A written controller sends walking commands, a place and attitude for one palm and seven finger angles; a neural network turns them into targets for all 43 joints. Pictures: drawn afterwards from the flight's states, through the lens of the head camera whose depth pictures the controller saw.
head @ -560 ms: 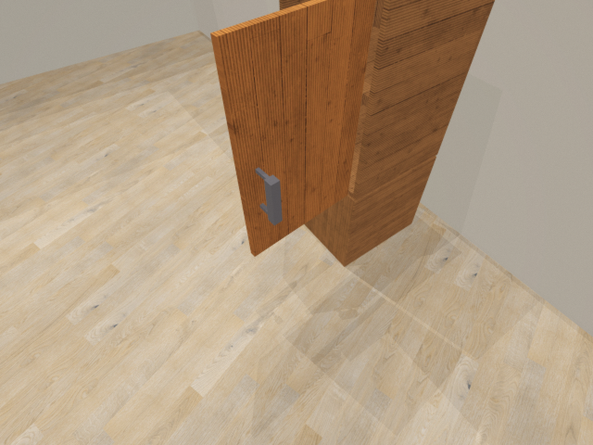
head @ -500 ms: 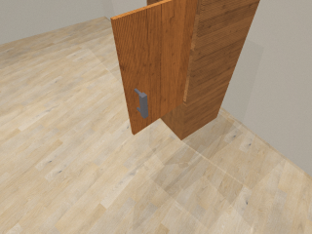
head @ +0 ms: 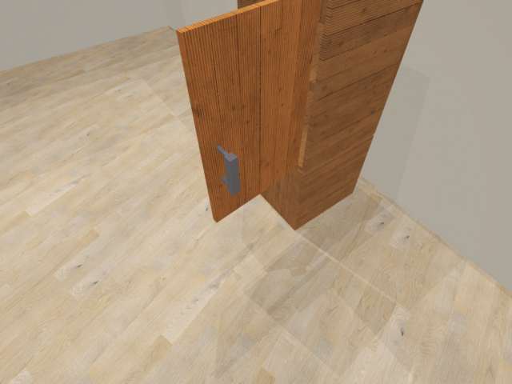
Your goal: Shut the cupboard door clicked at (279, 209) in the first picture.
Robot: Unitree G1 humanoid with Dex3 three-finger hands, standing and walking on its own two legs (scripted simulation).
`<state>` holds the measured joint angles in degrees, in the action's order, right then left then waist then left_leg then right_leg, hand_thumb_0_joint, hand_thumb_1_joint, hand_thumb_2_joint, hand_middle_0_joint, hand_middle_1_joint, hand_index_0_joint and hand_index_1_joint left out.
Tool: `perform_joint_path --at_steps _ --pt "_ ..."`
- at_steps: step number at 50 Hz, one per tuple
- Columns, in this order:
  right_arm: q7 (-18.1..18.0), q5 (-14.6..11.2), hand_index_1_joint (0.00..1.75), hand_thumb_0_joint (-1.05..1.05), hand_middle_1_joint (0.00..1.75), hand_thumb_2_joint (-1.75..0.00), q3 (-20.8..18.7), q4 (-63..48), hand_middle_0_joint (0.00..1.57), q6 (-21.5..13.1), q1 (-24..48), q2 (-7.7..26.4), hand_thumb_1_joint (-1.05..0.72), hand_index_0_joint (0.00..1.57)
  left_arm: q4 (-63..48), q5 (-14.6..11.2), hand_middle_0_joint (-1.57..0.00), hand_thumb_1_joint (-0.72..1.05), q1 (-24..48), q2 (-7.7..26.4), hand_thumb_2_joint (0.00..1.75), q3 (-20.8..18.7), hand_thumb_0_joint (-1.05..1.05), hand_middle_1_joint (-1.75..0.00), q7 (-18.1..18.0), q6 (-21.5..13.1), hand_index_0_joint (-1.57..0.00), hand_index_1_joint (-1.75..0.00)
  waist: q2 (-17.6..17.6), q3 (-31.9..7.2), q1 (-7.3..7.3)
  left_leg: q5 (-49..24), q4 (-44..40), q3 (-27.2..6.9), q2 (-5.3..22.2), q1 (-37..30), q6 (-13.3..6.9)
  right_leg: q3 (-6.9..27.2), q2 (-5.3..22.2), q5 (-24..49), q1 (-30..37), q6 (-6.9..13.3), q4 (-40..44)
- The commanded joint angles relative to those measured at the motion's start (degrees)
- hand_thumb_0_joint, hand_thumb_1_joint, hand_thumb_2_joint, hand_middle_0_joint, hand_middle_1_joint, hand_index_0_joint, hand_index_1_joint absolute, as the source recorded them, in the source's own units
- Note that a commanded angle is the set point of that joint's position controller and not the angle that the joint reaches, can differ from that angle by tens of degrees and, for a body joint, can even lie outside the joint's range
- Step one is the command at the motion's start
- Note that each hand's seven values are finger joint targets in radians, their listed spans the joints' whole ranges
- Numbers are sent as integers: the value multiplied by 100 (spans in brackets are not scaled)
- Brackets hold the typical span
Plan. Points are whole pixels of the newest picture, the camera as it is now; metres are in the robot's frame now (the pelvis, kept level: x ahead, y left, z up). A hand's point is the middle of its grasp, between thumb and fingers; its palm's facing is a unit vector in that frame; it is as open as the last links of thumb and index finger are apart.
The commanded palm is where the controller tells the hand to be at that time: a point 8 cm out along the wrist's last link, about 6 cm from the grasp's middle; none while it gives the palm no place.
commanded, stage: look at it before walking up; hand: left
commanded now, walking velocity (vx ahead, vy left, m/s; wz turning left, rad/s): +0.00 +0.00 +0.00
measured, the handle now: (227, 170) +0.63 +0.11 -0.12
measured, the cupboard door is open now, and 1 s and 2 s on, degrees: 95 95 95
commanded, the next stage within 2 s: walk to a spot facing it in 0.28 s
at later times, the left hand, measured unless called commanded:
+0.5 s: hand out of the picture +0.04 +0.21 -0.17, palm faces +0.00 -0.96 -0.28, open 7.4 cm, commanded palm none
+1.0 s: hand out of the picture +0.06 +0.15 -0.16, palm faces -0.19 -0.93 -0.30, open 7.4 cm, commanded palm none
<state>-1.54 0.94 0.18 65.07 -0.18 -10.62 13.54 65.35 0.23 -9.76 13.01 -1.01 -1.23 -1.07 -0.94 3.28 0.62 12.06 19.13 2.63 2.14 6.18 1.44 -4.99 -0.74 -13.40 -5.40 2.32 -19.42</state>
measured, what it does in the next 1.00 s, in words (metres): lifts its left foot, turning right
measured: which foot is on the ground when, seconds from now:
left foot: down 0.00-0.80, up 0.82-1.00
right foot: down 0.00-1.00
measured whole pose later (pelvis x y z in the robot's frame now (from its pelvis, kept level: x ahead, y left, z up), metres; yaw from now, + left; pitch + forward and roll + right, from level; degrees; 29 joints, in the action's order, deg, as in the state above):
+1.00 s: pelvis -0.03 -0.04 -0.01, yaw -16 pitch +1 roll +3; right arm -1.9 0.6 -3.6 55.7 3.2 -7.1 13.2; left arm 55.6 1.2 -12.8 10.5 -4.6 -0.9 1.8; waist -0.6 6.8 -1.4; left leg 23.8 60.4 0.8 2.1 25.6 3.4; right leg 3.4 -4.1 -13.7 -16.0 5.8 -29.4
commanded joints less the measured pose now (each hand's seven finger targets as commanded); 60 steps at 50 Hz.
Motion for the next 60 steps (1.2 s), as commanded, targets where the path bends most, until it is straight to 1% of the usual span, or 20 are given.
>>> perform_joint_path --at_steps 1,19,22,28,31,32,33,34,35,37,38,39,40,41,42,43,45,48,53,60 --pt "-65 19 30 0 30 -90 -153 -180 20 -73 -158 780 -90 20 -236 10 -20 90 -113 926 90 -151 0 -30 -33 -95 -20 -30 35 -347 -27 -1247 -161 -433 499 -131 -221 658 810 1600 24 73 294" --pt "-70 15 30 0 30 -90 -147 -171 20 -81 -192 804 -90 20 -237 8 -20 90 -77 944 90 -144 0 -30 -33 -92 -20 -30 -4 -313 -22 -1333 -189 -430 514 -141 -217 643 806 1635 45 76 305" --pt "-115 24 30 0 30 -90 -107 -155 20 -7 -424 443 -90 20 -225 14 -20 90 -249 613 90 -122 0 -30 -56 12 -20 -30 147 -311 -3 -1356 40 -210 572 -229 -157 728 771 1997 -170 47 118" --pt "-200 35 30 0 30 -90 -344 -469 20 136 -530 646 -90 20 -632 83 -20 90 -223 756 90 -357 0 -30 16 236 -20 -30 16 -225 37 -875 489 56 797 -48 -198 992 588 1921 -828 125 -642" --pt "-222 56 30 0 30 -90 -445 -665 20 132 -512 783 -90 20 -893 107 -20 90 -165 637 90 -413 0 -30 85 297 -20 -30 -381 -201 31 -628 299 -223 1208 -18 -424 904 287 1217 -1345 54 -1332" --pt "-221 58 30 0 30 -90 -474 -711 20 119 -502 868 -90 20 -958 108 -20 90 -174 563 90 -423 0 -30 106 310 -20 -30 -693 -223 13 -693 150 -406 1475 -7 -587 781 167 677 -1499 12 -1821" --pt "-216 77 30 0 30 -90 -508 -745 20 93 -498 886 -90 20 -1049 119 -20 90 -130 485 90 -434 0 -30 134 351 -20 -30 -1018 -173 5 -928 -75 -632 1856 59 -843 551 49 -627 -1698 -57 -2462" --pt "-204 103 30 0 30 -90 -519 -783 20 75 -470 910 -90 20 -1140 124 -20 90 -40 408 90 -449 0 -30 160 383 -20 -30 -1167 -93 8 -1266 -163 -736 2089 104 -1049 455 75 -1488 -1857 -98 -2900" --pt "-203 119 30 0 30 -90 -517 -847 20 60 -399 906 -90 20 -1206 125 -20 90 -16 378 90 -463 0 -30 180 397 -20 -30 -1097 -51 -22 -1520 -90 -638 2175 220 -1105 519 186 -1706 -1813 -81 -3027" --pt "-197 121 30 0 30 -90 -525 -974 20 44 -104 899 -90 20 -1164 138 -20 90 -413 311 90 -497 0 -30 211 345 -20 -30 -692 -243 -277 -1952 594 -106 1908 361 -825 369 228 -1087 -1147 -55 -2169" --pt "-192 91 30 0 30 -90 -548 -1036 20 65 68 940 -90 20 -1068 141 -20 90 -769 386 90 -538 0 -30 220 320 -20 -30 -492 -337 -463 -1506 1190 205 1579 671 -547 351 207 -166 -632 -51 -1368" --pt "-171 18 30 0 30 -90 -540 -1161 20 109 109 702 -90 20 -1007 197 -20 90 -1029 852 90 -633 0 -30 172 251 -20 -30 906 -333 -551 -55 2492 727 766 1437 -98 1582 906 1365 -105 202 -279" --pt "-124 -36 30 0 30 -90 -492 -1382 20 140 229 410 -90 20 -1004 171 -20 90 -1132 1329 90 -703 0 -30 105 230 -20 -30 2025 -277 -611 2452 3861 622 -15 2360 142 3182 2097 2629 2 909 198" --pt "-138 -19 30 0 30 -90 -515 -1329 20 228 315 557 -90 20 -1052 111 -20 90 -1110 1212 90 -688 0 -30 47 237 -20 -30 1551 -287 -609 2311 4583 -200 105 2384 77 3304 1979 1847 -296 1155 277" --pt "-130 -22 30 0 30 -90 -539 -1322 20 241 396 522 -90 20 -1146 122 -20 90 -748 1062 90 -684 0 -30 -6 266 -20 -30 1241 -128 -435 1977 4914 -358 184 2562 84 3341 1853 1419 -457 1229 215" --pt "-104 -10 30 0 30 -90 -508 -1302 20 227 377 474 -90 20 -1248 123 -20 90 -464 936 90 -648 0 -30 -24 248 -20 -30 945 -81 -312 1600 4949 -491 260 2622 102 3037 1678 1247 -522 1176 144" --pt "-66 2 30 0 30 -90 -476 -1284 20 218 327 347 -90 20 -1331 120 -20 90 -400 816 90 -608 0 -30 -38 188 -20 -30 578 -353 -228 1225 4619 -431 204 2424 166 2704 1377 1655 -411 1012 11" --pt "-71 -21 30 0 30 -90 -468 -1331 20 227 348 288 -90 20 -1308 122 -20 90 -613 875 90 -614 0 -30 -24 170 -20 -30 590 -627 -286 1138 4021 -365 73 2308 217 2603 1171 2111 32 896 -90" --pt "-95 -41 30 0 30 -90 -484 -1527 20 214 584 352 -90 20 -1342 126 -20 90 -773 928 90 -641 0 -30 7 190 -20 -30 671 -601 -352 1115 3609 -479 -32 2382 217 2915 1072 2097 234 838 -50" --pt "-92 -94 30 0 30 -90 -471 -1783 20 155 722 385 -90 20 -1515 157 -20 90 -628 1054 90 -683 0 -30 41 231 -20 -30 766 -545 -340 1264 2699 -569 -201 1859 96 3457 974 1697 -272 917 -38"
